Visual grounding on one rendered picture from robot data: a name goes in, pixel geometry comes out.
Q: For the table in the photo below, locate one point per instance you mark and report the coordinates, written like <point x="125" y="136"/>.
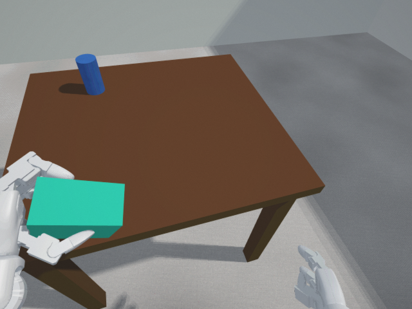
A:
<point x="192" y="140"/>

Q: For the right robot hand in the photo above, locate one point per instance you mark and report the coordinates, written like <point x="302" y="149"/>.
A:
<point x="324" y="287"/>

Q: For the robot left forearm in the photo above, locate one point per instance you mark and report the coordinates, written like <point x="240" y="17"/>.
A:
<point x="13" y="288"/>

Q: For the left robot hand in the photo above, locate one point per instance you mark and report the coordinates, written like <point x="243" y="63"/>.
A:
<point x="17" y="185"/>

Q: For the sponge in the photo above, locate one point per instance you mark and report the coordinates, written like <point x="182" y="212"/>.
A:
<point x="62" y="207"/>

